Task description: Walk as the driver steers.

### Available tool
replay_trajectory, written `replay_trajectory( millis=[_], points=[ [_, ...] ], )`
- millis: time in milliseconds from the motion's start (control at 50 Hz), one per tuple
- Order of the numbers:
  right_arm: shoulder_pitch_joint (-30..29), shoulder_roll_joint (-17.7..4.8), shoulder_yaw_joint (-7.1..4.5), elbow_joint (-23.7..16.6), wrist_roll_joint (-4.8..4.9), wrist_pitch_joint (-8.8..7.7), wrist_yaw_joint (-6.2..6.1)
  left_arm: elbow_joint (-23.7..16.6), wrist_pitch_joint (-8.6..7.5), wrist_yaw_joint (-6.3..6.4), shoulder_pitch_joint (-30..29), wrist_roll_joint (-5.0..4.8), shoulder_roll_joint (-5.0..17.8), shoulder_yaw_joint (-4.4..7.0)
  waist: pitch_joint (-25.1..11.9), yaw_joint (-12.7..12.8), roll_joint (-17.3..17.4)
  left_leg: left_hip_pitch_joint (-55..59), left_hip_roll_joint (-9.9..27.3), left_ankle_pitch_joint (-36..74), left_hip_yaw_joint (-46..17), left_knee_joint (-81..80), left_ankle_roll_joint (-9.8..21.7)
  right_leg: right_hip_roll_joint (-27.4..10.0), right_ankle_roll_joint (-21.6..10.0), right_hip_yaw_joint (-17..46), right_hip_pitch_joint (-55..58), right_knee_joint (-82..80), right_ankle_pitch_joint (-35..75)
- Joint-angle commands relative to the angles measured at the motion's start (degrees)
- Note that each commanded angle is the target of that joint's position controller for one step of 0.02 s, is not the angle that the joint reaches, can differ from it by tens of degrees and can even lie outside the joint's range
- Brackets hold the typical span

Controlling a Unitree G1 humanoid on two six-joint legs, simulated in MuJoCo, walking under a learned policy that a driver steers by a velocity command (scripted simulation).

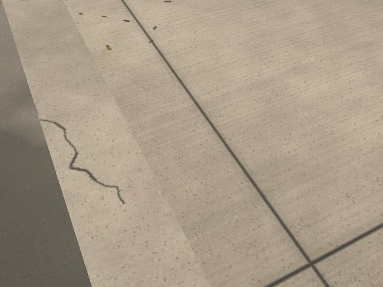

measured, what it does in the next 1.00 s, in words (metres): walks ahead, turning left: left foot, then right foot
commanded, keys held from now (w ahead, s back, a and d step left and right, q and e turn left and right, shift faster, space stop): q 0.78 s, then no key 0.16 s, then e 0.06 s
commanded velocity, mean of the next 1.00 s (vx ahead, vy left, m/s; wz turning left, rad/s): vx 0.06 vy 0.00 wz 0.53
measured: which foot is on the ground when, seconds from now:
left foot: up 0.00-0.14, down 0.16-0.64, up 0.66-1.00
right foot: down 0.00-0.16, up 0.18-0.62, down 0.64-1.00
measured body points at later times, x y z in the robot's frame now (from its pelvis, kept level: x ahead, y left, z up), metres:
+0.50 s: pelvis +0.11 +0.04 +0.00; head +0.15 +0.07 +0.45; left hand +0.25 +0.33 -0.09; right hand +0.33 -0.20 -0.08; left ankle +0.15 +0.13 -0.74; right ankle +0.19 -0.10 -0.69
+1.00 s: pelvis +0.12 +0.00 +0.00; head +0.15 +0.02 +0.45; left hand +0.10 +0.29 -0.10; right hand +0.40 -0.12 -0.10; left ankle +0.05 +0.12 -0.71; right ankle +0.19 -0.08 -0.74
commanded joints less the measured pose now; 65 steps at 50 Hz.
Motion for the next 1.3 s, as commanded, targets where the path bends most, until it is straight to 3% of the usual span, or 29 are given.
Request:
replay_trajectory(
  millis=[20,100,140,160,180,200,220,260,340,440,560,620,640,660,680,700,740,780,860,940,980,1020,1040,1060,1080,1100,1160,1200,1300],
  points=[
    [2.1,-1.9,-0.24,-2.5,-0.33,0.21,1.13,-4.5,-0.07,0.39,-8.2,-0.79,10.4,3.03,-4.9,-2.6,-7.9,10.4,1.1,8.6,0.6,-10.1,-0.3,-14.6,-11.4,5.7,-1.7,-9.7,19.8],
    [-1.2,-4.1,-1.83,-4.9,-0.27,2.13,1.90,-3.8,1.88,1.06,-8.9,-2.91,11.6,3.66,-4.8,-2.2,-7.4,12.8,-0.1,8.6,2.8,-18.9,1.8,-16.4,-8.7,3.6,2.7,-4.5,12.1],
    [1.7,-5.6,-3.43,-4.6,-0.65,2.51,1.69,-3.4,2.41,0.97,-8.0,-2.98,10.3,3.47,-6.3,-3.6,-4.9,20.7,-3.3,10.8,4.6,-24.7,4.3,-13.4,-5.6,0.7,1.5,5.0,9.0],
    [6.9,-9.5,-5.26,-4.0,-0.66,2.47,0.98,-2.9,2.68,0.73,-5.3,-1.72,8.0,2.84,-8.3,-5.2,2.8,29.1,-0.9,18.5,-1.9,-30.1,7.2,-9.2,-2.0,-2.8,-3.5,18.8,4.3],
    [7.2,-16.5,-6.41,-6.3,-1.11,1.89,-0.20,-6.5,3.13,1.18,-6.2,1.30,3.8,1.17,-8.1,-3.1,16.9,37.9,14.1,25.3,-28.8,-35.1,18.3,0.9,3.8,-3.4,-23.3,39.7,-26.0],
    [9.4,-13.6,-5.17,-6.3,-1.98,0.21,0.53,-7.1,2.84,1.54,-8.6,0.22,5.5,1.21,-14.0,-6.2,12.0,38.0,17.7,21.1,-37.9,-39.6,24.1,3.2,3.7,9.1,-27.2,47.9,-29.0],
    [5.9,-10.7,-4.09,-6.8,-1.42,-1.20,0.75,-6.1,2.79,1.72,-7.9,-1.04,7.5,1.64,-12.3,-4.6,8.1,36.2,17.1,20.5,-33.1,-38.5,22.1,1.1,2.9,11.1,-28.0,49.8,-25.3],
    [1.7,-7.5,-3.19,-6.9,0.16,-1.51,0.04,-5.2,2.71,2.73,-9.8,0.31,8.0,1.91,-10.6,-3.4,2.7,32.3,11.8,20.2,-24.9,-36.6,16.5,-1.3,2.3,11.9,-26.6,44.7,-17.8],
    [-1.0,-7.8,-3.05,-7.5,-0.78,-0.59,-1.61,-4.9,3.10,2.54,-10.7,0.22,5.9,1.14,-12.1,-1.7,3.1,26.7,7.8,34.3,-19.0,-35.4,15.5,1.3,3.7,10.3,-18.7,37.0,-12.2],
    [-1.2,-8.3,-3.31,-7.8,-0.36,1.00,-2.65,-5.3,3.70,2.50,-13.9,-0.37,4.3,0.09,-11.9,-2.6,4.4,25.4,6.3,25.1,-21.6,-35.6,14.8,3.4,4.9,11.4,-15.4,26.0,-8.4],
    [-1.6,-7.6,-3.35,-8.0,0.09,2.01,-2.13,-6.1,3.12,1.55,-14.3,-0.98,4.0,0.19,-9.9,-3.7,6.9,24.2,5.3,20.5,-28.3,-34.4,13.6,5.1,3.8,12.1,-9.3,15.0,-9.9],
    [-4.4,-6.8,-3.13,-8.6,1.43,2.61,-2.37,-4.8,2.49,1.00,-9.7,-1.42,4.0,0.83,-9.5,-0.6,6.5,21.7,2.0,18.0,-28.8,-31.5,10.3,4.9,1.8,10.6,0.4,-1.5,-0.9],
    [-3.8,-5.3,-2.72,-9.0,1.41,2.78,-2.58,-4.4,2.57,1.10,-7.9,-1.04,6.0,1.53,-10.5,-0.6,3.5,16.3,-1.0,7.6,-26.3,-27.0,7.6,-1.0,-0.2,14.4,7.9,-5.0,2.7],
    [-0.6,-2.7,-2.10,-9.6,1.06,2.62,-2.54,-5.4,3.14,1.46,-9.6,0.45,11.7,2.50,-9.6,-4.2,-12.9,4.3,-10.1,-12.5,-15.3,-13.3,3.3,-15.3,-7.7,29.7,13.4,-7.0,11.6],
    [-1.0,-8.0,-3.61,-9.5,-0.06,1.66,-2.66,-6.2,3.02,1.08,-9.3,2.18,9.8,2.36,-7.0,-2.9,-15.7,-1.8,-11.5,-19.7,-11.7,1.0,-0.5,-22.6,-15.6,38.4,8.1,-9.0,17.6],
    [0.3,-11.5,-4.81,-8.0,-0.26,1.38,-2.49,-7.6,2.91,1.34,-12.6,1.90,6.9,1.39,-5.9,-4.6,-10.4,-1.5,-8.7,-15.3,-11.5,9.9,-2.2,-21.1,-15.5,33.4,6.2,-8.1,18.1],
    [2.1,-9.5,-4.58,-5.5,0.15,2.51,-2.69,-8.6,3.37,1.92,-15.5,0.18,3.2,0.18,-4.7,-5.1,-6.6,-2.5,-7.9,-8.6,-9.5,16.9,-4.3,-13.7,-10.8,22.9,6.5,-6.1,14.7],
    [1.6,-6.8,-3.60,-6.1,0.61,3.20,-2.27,-8.6,3.90,2.50,-14.0,-0.17,3.6,-0.27,-3.7,-4.2,-7.4,-2.9,-7.5,-5.8,-6.8,22.9,-6.1,-11.5,-11.5,17.4,5.6,-6.3,18.4],
    [-4.6,-3.2,-1.57,-8.2,1.17,2.90,-2.59,-7.3,5.37,3.25,-8.3,0.16,4.6,-0.03,-4.3,-0.7,-9.7,-3.6,-6.6,-5.2,-4.2,9.2,-7.8,-10.4,-13.8,14.5,12.8,-5.8,20.2],
    [-6.3,-1.1,0.01,-7.6,0.15,2.24,-1.94,-6.7,5.80,3.11,-8.2,-0.80,7.8,1.08,-5.7,0.3,-11.6,9.4,-4.1,-4.4,0.3,-8.3,-7.2,-10.3,-14.3,12.2,8.3,-6.4,14.2],
    [-5.6,-0.3,0.50,-6.5,-0.28,1.76,-1.46,-5.4,5.61,2.49,-6.6,-1.09,6.7,0.49,-6.0,0.6,-11.5,15.2,-3.7,-4.8,0.9,-17.5,-5.8,-10.6,-14.7,14.6,6.3,-5.7,12.8],
    [1.3,0.0,0.43,-3.1,-1.39,1.25,-0.74,-4.4,4.94,1.68,-7.0,-1.86,4.3,-0.79,-6.5,-3.1,-10.8,27.1,-4.1,5.9,1.4,-35.5,-1.8,-10.5,-12.6,15.8,2.3,-2.5,17.6],
    [2.0,-2.8,-0.07,-2.9,-1.60,1.05,-0.84,-3.1,4.02,1.10,-3.7,-2.03,4.0,-1.08,-7.6,-3.0,-8.4,35.0,-1.8,13.3,-1.9,-38.9,0.4,-9.1,-8.9,15.4,-1.8,-1.8,14.1],
    [4.8,-7.9,-1.18,-3.1,-1.80,1.11,-1.37,-3.8,3.02,0.30,-3.6,-0.07,2.8,-1.59,-12.0,-2.4,0.5,44.1,8.8,28.6,-12.2,-35.3,3.4,-5.3,-4.1,12.7,-7.8,6.0,-0.3],
    [0.2,-8.9,-1.64,-2.3,-2.51,1.18,-1.53,-5.9,2.67,0.59,-5.4,-0.43,1.5,-1.84,-9.9,-0.2,12.9,32.2,14.6,24.2,-14.5,-34.3,11.4,-1.2,-0.5,7.5,-9.2,6.6,-15.1],
    [-4.6,-4.4,-0.66,-4.7,-2.43,0.55,-1.41,-5.5,3.11,1.07,-8.0,-0.22,5.6,-1.01,-7.0,-1.8,9.3,28.0,13.4,18.5,-13.6,-36.9,13.6,-1.1,1.9,7.2,-7.2,11.0,-15.0],
    [-3.2,-5.7,-1.58,-3.6,-1.84,-0.38,-2.02,-4.7,5.42,2.31,-6.6,-0.91,8.6,1.38,-4.1,-4.0,9.1,28.6,15.5,22.9,-14.3,-37.7,15.6,0.8,4.4,8.2,-16.7,33.6,-22.1],
    [-4.4,-3.8,-1.01,-3.3,-1.49,-0.58,-2.26,-3.8,6.62,2.67,-3.1,-1.80,7.1,1.72,-4.0,-2.2,6.1,27.0,15.1,28.3,-10.2,-37.1,15.7,1.3,5.5,10.1,-18.4,43.6,-21.5],
    [-6.4,-3.0,-1.28,-2.6,-1.02,0.56,-2.90,-6.0,7.73,2.24,-5.0,-1.23,3.3,0.45,-4.9,-2.5,5.9,27.7,12.8,25.4,-2.5,-36.0,14.2,-0.5,6.2,6.3,-15.2,32.0,-14.6]
  ],
)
